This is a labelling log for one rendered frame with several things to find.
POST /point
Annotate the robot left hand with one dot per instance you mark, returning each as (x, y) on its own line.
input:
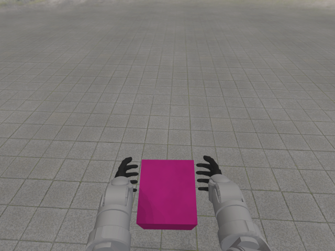
(124, 167)

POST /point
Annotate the left robot forearm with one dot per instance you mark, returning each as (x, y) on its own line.
(111, 231)

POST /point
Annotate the robot right hand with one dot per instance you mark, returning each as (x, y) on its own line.
(213, 167)

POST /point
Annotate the right robot forearm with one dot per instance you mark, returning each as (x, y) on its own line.
(236, 227)

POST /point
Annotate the carton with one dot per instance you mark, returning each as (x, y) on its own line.
(167, 195)

